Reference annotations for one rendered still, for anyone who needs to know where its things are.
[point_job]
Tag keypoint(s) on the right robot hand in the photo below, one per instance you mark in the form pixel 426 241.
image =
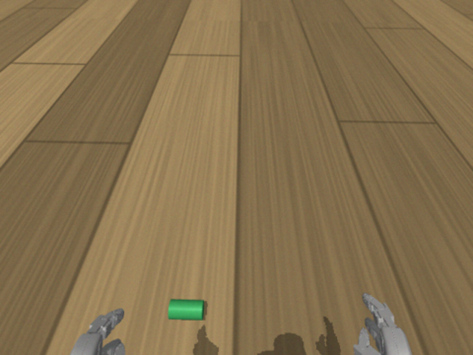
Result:
pixel 389 339

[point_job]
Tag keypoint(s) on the left robot hand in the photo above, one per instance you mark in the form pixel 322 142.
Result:
pixel 91 343

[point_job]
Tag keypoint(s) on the can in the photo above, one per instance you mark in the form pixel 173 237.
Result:
pixel 186 309

